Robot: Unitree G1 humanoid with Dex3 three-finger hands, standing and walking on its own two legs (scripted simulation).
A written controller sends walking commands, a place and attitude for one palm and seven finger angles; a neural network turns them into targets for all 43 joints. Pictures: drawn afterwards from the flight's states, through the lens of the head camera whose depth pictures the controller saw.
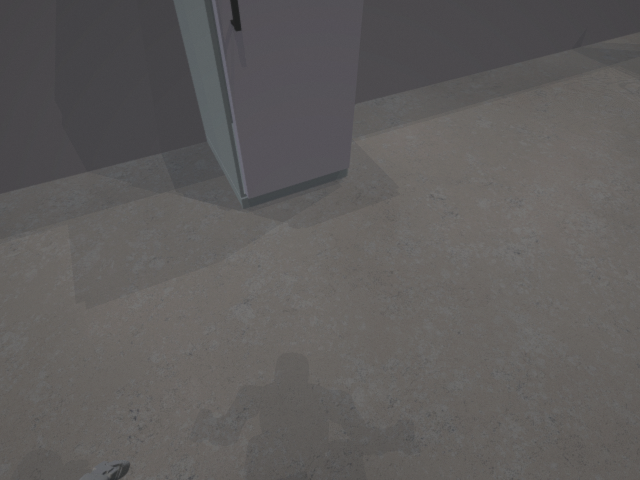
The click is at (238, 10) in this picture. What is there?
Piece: fridge door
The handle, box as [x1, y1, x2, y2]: [230, 0, 240, 30]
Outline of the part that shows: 230,0 233,16 231,23 234,26 235,30 240,30 237,0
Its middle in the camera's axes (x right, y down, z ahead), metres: -0.26 -0.72 +1.07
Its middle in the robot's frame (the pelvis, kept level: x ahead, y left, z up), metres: +1.30 +0.33 +0.16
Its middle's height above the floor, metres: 0.92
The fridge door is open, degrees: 0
